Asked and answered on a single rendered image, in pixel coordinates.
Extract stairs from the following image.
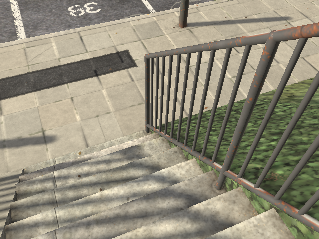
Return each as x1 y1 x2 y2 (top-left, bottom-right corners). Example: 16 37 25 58
5 130 295 239

